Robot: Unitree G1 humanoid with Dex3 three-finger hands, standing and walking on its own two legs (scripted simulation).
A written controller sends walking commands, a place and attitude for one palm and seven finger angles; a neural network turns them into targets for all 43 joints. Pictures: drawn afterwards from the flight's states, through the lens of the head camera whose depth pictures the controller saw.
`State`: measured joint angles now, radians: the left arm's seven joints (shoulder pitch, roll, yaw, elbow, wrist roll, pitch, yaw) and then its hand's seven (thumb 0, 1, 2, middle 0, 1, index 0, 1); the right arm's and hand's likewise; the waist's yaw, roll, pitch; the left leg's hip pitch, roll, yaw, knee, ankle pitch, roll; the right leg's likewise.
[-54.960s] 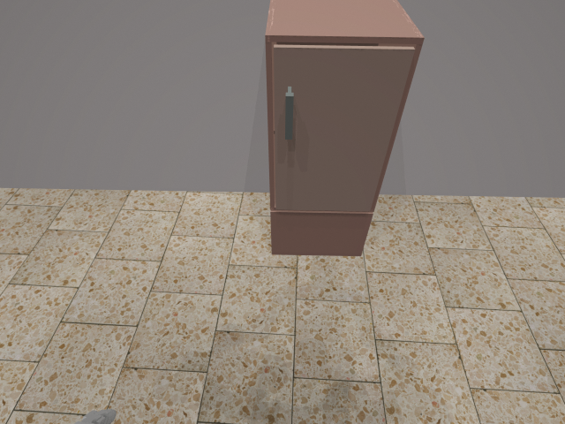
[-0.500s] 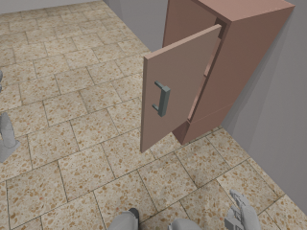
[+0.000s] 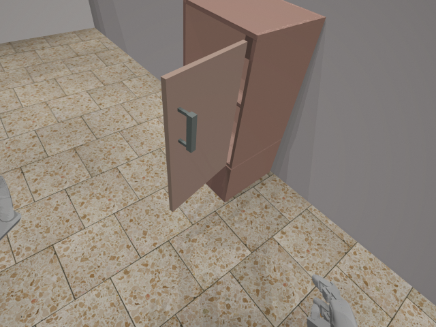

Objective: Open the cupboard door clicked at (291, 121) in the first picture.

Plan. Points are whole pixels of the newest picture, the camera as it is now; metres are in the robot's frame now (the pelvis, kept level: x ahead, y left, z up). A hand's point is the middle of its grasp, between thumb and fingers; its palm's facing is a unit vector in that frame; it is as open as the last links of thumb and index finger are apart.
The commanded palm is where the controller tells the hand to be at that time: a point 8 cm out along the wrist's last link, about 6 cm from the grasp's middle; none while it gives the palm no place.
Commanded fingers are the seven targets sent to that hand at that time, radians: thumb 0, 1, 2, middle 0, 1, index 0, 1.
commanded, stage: stop stepping back and stand still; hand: left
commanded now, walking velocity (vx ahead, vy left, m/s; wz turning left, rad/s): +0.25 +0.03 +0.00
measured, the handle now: (186, 130) +0.65 +0.08 -0.03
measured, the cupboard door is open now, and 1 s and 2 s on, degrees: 100 100 100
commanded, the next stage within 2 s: let the arm hang, fingers relaxed in 0.62 s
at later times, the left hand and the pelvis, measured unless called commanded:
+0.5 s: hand out of the picture +0.14 +0.25 +0.16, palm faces +0.46 -0.77 -0.45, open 7.4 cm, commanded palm +0.08 +0.30 +0.18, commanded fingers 0.00 0.90 0.90 -0.20 -0.30 -0.20 -0.30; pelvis -0.04 -0.01 +0.00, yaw +2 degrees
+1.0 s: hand out of the picture +0.02 +0.20 -0.16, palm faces -0.02 -0.98 -0.18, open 7.4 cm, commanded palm none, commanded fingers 0.00 0.90 0.90 -0.20 -0.30 -0.20 -0.30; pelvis -0.07 +0.02 -0.01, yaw +3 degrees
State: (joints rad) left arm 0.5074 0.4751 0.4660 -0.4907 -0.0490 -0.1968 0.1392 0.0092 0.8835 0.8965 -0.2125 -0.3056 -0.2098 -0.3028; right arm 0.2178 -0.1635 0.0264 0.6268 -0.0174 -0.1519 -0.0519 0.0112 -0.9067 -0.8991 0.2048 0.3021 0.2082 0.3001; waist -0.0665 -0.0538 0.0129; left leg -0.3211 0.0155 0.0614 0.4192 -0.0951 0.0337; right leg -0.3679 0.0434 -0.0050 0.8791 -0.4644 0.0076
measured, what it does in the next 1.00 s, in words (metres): steps on the spot: right foot, then left foot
